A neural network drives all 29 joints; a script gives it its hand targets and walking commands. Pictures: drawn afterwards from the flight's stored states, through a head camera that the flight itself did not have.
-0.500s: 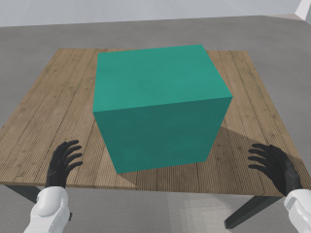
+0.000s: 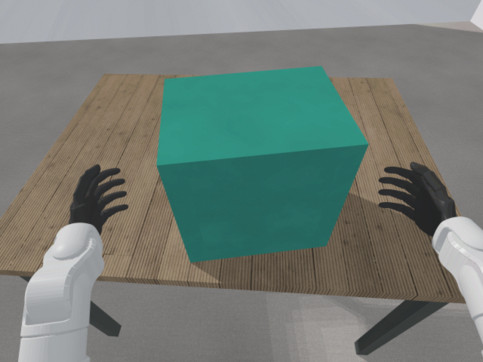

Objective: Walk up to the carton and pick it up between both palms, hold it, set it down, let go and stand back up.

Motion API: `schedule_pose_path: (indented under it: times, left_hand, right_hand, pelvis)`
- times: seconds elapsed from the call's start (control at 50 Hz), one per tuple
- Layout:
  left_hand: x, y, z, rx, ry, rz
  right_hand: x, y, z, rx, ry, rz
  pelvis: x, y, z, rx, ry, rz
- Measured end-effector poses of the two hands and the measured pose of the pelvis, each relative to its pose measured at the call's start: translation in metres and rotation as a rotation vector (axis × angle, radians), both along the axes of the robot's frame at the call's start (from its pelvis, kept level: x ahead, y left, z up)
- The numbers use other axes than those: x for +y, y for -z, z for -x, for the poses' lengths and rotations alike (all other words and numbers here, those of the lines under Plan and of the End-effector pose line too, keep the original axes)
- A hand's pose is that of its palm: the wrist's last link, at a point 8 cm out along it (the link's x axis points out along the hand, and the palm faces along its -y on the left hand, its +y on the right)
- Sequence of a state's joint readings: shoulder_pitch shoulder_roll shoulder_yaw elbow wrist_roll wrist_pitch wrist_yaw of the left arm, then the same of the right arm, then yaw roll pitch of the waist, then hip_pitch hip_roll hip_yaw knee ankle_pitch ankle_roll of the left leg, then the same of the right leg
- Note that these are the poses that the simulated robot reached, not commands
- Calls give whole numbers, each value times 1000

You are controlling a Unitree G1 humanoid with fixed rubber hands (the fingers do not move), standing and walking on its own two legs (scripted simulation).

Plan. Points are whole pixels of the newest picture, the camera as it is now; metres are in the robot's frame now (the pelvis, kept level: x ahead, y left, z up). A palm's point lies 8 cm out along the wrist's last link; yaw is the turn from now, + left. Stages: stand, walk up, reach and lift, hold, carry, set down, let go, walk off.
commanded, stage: reach and lift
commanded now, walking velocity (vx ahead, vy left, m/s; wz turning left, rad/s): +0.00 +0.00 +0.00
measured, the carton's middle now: (252, 169) +0.45 +0.05 +0.06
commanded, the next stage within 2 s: none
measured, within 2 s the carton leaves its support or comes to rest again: neither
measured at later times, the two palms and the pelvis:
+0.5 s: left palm (86, 174) +0.32 +0.28 +0.17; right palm (434, 152) +0.42 -0.22 +0.16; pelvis +0.01 -0.01 +0.00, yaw +1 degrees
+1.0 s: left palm (80, 134) +0.36 +0.29 +0.20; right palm (422, 97) +0.47 -0.20 +0.22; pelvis +0.00 -0.01 +0.00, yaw +2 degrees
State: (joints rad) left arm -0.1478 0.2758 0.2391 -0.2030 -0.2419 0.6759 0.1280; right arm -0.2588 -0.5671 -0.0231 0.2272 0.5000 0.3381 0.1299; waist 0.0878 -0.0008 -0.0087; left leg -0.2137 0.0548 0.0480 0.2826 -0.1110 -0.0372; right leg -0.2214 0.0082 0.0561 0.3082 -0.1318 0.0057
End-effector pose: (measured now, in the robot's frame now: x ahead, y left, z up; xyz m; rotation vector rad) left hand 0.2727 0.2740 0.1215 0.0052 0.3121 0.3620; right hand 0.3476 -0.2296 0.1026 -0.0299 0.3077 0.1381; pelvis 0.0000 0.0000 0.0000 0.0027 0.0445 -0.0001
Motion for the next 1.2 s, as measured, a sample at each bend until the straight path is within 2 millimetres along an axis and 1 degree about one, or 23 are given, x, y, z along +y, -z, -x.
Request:
schedule_pose_path:
  times: [0.16,0.34,0.42,0.58,0.68,0.78,0.92,1.04,1.1,1.2]
  left_hand:
    - [-1,-19,-20,-10,9,-11]
    - [-3,-29,-41,-19,23,8]
    - [0,-36,-46,-30,12,2]
    - [9,-55,-53,-38,-8,-13]
    - [12,-64,-57,-41,-1,-20]
    - [17,-69,-67,-28,-5,8]
    - [21,-74,-83,-12,-14,15]
    - [17,-87,-93,-33,-1,-2]
    - [20,-93,-98,-38,-10,2]
    - [30,-96,-109,-21,-30,14]
  right_hand:
    - [-1,-21,-30,-23,8,5]
    - [-2,-45,-53,-44,1,26]
    - [2,-53,-61,-47,-12,29]
    - [9,-68,-80,-60,-15,7]
    - [15,-77,-87,-78,-16,-11]
    - [18,-84,-97,-51,-8,-2]
    - [26,-105,-116,-60,-6,-25]
    - [33,-122,-131,-93,-19,-49]
    - [34,-127,-137,-88,-15,-50]
    - [37,-127,-149,-58,3,-39]
  pelvis:
    - [1,0,-5,7,-6,5]
    - [-4,0,-10,13,-8,7]
    - [-6,0,-10,21,-7,9]
    - [-7,0,-7,39,-18,11]
    - [-7,1,-4,42,-27,12]
    - [-7,1,-1,55,-25,11]
    - [-7,3,-1,84,-31,15]
    - [-5,3,-7,96,-33,20]
    - [-5,3,-9,96,-36,20]
    - [-5,3,-10,106,-43,19]
